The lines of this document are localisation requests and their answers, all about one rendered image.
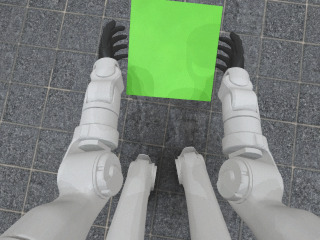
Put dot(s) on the robot left thigh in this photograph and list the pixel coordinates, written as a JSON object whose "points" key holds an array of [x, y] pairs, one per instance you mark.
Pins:
{"points": [[129, 219]]}

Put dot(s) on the left robot forearm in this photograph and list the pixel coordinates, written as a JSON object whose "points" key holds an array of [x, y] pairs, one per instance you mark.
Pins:
{"points": [[97, 130]]}

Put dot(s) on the robot right upper arm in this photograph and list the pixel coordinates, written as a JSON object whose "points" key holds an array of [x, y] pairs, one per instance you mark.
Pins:
{"points": [[254, 189]]}

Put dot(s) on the carton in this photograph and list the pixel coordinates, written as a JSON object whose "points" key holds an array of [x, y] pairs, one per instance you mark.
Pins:
{"points": [[172, 49]]}

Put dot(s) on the robot thigh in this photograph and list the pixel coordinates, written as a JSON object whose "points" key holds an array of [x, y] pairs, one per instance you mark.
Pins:
{"points": [[129, 219], [206, 221]]}

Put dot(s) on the right robot forearm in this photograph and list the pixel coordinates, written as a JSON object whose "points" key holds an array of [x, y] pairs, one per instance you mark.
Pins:
{"points": [[241, 118]]}

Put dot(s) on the robot right hand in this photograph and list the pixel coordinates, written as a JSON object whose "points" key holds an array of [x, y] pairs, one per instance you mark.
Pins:
{"points": [[236, 53]]}

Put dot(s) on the robot right thigh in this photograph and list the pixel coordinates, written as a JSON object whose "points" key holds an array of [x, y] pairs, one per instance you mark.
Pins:
{"points": [[206, 221]]}

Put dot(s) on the robot left upper arm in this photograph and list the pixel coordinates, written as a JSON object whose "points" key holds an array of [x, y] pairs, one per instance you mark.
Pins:
{"points": [[86, 181]]}

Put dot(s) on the robot left hand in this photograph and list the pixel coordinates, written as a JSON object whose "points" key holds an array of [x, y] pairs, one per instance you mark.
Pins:
{"points": [[106, 48]]}

